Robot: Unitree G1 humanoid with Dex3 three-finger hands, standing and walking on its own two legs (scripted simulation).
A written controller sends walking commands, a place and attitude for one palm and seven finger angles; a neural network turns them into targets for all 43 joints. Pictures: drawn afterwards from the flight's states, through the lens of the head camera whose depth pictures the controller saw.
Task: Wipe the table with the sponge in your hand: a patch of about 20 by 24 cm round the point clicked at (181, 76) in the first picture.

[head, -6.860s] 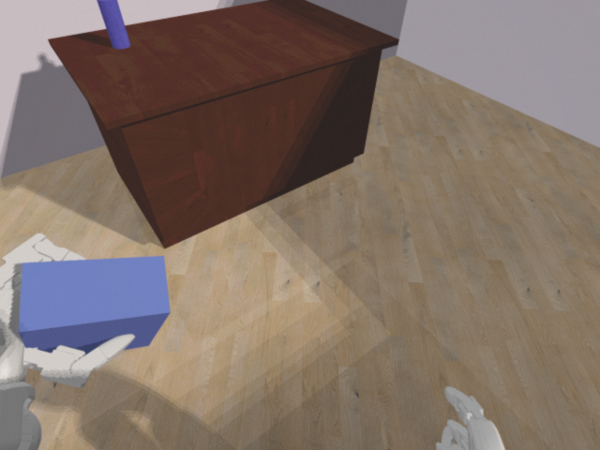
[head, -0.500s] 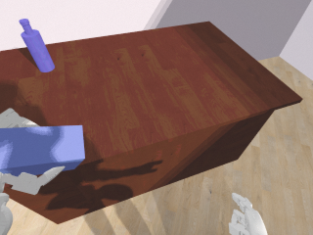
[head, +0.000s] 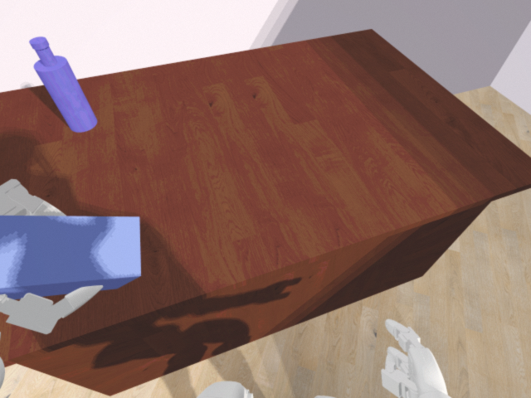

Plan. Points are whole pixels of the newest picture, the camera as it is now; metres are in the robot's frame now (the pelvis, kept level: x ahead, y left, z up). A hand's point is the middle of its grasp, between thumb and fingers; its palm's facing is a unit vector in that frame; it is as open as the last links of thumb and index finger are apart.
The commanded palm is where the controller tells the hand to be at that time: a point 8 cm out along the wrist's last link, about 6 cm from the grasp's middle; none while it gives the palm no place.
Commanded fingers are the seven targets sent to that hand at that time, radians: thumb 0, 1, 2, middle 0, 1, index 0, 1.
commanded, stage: come to a stop and stand still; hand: left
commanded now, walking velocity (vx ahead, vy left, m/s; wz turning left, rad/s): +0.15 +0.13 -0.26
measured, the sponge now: (88, 259) +0.23 +0.20 +0.17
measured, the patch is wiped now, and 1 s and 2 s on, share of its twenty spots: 0.00 0.00 0.00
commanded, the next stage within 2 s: look again from close up in 1.46 s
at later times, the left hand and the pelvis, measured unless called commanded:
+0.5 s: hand (9, 219) +0.27 +0.29 +0.19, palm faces +0.30 -0.89 -0.35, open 9.7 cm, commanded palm +0.21 +0.33 +0.19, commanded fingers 0.00 0.10 1.30 -1.20 -1.60 -1.20 -1.60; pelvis +0.03 +0.06 +0.02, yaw -4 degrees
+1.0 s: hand (3, 223) +0.27 +0.31 +0.17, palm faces +0.28 -0.86 -0.44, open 9.7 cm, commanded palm +0.21 +0.34 +0.19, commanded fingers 0.00 0.10 1.30 -1.20 -1.60 -1.20 -1.60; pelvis +0.03 +0.08 +0.02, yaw -4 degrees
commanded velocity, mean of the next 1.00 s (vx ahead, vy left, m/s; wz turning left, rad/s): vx -0.03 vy -0.05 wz -0.01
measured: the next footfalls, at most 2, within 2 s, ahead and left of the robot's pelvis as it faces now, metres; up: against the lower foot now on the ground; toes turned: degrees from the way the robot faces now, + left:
left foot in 0.20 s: +0.12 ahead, +0.20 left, +0.00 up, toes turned -2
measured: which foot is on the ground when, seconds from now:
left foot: up 0.00-0.18, down 0.20-1.00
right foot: down 0.00-1.00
